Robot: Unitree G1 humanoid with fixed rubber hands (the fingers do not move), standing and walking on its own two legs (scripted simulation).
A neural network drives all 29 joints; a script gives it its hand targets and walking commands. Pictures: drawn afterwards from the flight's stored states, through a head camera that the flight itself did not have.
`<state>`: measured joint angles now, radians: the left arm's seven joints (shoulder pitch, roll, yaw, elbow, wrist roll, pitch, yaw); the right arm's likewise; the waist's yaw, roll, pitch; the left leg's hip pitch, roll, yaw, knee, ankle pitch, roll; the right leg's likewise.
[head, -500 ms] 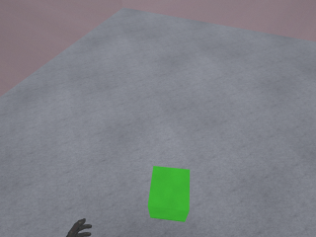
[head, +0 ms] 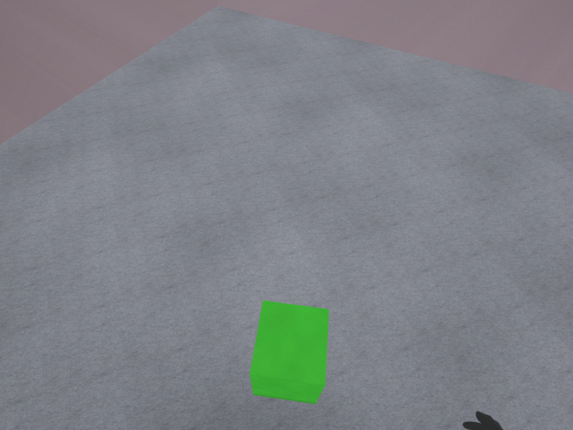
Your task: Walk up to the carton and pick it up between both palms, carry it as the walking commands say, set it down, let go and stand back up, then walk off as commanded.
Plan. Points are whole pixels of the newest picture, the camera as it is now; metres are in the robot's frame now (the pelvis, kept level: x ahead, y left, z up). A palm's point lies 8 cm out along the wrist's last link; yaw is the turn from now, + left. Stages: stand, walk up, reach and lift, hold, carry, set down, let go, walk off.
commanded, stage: walk up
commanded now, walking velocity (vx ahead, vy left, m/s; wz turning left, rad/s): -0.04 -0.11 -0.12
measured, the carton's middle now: (289, 353) +0.42 +0.02 -0.64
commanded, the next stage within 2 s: stand in 0.96 s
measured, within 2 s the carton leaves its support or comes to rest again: neither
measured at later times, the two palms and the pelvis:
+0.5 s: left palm out of the picture +0.06 +0.18 -0.12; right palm out of the picture +0.01 -0.29 -0.13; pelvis +0.02 -0.05 +0.01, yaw +1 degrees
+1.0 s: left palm out of the picture +0.02 +0.18 -0.13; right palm out of the picture +0.03 -0.26 -0.13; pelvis +0.04 -0.04 +0.01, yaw +2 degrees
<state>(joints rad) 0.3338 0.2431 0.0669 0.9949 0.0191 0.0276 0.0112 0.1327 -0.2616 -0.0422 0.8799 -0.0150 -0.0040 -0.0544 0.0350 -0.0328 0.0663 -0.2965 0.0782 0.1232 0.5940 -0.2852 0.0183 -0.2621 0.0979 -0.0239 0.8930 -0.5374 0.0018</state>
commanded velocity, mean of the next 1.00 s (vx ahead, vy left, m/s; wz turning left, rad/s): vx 0.00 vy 0.00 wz -0.01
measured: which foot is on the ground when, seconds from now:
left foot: down 0.00-1.00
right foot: up 0.00-0.22, down 0.24-1.00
